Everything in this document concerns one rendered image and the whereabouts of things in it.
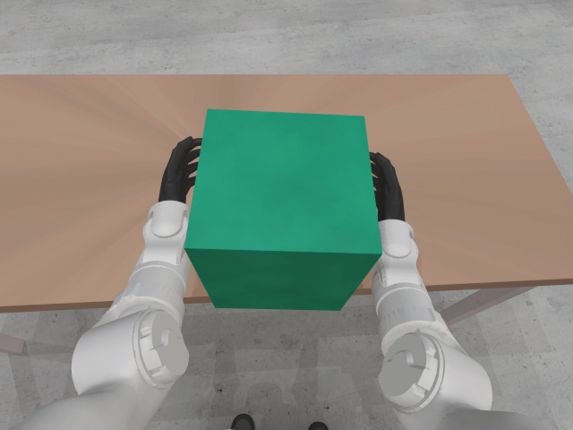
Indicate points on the right robot forearm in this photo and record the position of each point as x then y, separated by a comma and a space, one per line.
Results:
401, 300

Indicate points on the left robot forearm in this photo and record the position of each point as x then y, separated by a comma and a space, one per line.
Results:
160, 276

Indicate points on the right robot hand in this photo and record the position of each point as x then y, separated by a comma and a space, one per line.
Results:
388, 194

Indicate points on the left robot hand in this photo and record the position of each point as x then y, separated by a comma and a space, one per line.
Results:
175, 182

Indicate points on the left robot upper arm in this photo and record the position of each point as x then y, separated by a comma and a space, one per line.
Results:
123, 371

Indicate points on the table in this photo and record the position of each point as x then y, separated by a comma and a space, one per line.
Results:
82, 158

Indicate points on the right robot upper arm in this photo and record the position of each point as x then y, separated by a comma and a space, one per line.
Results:
432, 386

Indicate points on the carton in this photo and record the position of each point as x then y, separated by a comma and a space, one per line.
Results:
283, 212

